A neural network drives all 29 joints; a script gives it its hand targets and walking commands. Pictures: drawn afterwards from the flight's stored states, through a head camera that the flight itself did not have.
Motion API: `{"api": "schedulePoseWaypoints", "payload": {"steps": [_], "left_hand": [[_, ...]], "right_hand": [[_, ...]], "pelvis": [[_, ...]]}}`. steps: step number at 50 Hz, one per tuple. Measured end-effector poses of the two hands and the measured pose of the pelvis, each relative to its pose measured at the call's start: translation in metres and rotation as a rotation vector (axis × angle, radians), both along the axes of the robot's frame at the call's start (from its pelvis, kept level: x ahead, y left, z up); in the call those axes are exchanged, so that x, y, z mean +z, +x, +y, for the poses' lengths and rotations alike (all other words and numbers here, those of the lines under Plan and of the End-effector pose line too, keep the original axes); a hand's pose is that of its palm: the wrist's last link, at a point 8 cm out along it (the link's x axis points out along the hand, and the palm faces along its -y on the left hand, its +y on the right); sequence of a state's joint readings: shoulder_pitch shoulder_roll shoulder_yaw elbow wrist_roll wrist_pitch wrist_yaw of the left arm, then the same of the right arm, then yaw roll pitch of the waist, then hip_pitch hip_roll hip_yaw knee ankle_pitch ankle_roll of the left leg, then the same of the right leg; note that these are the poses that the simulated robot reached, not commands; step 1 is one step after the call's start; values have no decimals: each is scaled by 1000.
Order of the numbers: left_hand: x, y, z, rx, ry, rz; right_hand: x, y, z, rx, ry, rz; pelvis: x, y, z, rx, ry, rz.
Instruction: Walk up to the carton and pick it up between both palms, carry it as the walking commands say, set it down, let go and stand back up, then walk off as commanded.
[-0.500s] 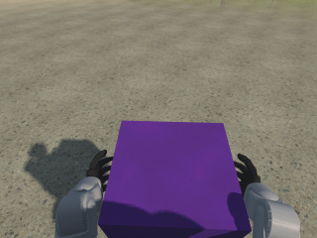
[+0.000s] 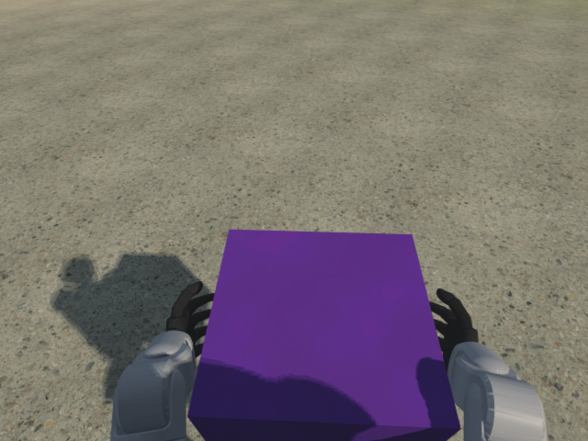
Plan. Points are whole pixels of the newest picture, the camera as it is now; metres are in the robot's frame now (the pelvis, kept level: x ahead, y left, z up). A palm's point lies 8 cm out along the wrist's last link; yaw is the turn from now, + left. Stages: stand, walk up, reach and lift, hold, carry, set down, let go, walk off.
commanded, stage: carry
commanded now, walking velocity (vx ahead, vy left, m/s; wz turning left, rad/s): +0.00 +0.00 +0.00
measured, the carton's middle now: (315, 357) +0.27 +0.00 +0.00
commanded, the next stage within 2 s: hold in 1.32 s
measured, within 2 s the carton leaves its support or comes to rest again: neither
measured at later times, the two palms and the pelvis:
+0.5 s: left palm (177, 358) +0.23 +0.17 +0.07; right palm (464, 368) +0.23 -0.17 +0.07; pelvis -0.03 +0.00 +0.00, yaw +1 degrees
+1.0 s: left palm (172, 372) +0.21 +0.17 +0.07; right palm (466, 381) +0.22 -0.17 +0.07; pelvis -0.04 +0.00 +0.00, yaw +1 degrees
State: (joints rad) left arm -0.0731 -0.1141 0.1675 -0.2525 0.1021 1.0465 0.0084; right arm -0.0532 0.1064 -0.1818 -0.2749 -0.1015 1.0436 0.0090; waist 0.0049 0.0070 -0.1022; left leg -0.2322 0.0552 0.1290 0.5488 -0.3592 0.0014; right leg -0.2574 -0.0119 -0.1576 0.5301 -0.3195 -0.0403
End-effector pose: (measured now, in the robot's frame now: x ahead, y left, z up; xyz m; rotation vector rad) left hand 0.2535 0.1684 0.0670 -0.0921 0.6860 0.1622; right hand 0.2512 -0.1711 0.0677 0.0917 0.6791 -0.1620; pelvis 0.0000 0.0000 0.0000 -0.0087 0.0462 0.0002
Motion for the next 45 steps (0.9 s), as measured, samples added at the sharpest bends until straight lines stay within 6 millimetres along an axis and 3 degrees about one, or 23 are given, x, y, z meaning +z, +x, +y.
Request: {"api": "schedulePoseWaypoints", "payload": {"steps": [45], "left_hand": [[0,-37,1,-2,23,-23]], "right_hand": [[-2,-32,1,33,-22,-21]], "pelvis": [[5,-39,-2,18,5,-15]]}}
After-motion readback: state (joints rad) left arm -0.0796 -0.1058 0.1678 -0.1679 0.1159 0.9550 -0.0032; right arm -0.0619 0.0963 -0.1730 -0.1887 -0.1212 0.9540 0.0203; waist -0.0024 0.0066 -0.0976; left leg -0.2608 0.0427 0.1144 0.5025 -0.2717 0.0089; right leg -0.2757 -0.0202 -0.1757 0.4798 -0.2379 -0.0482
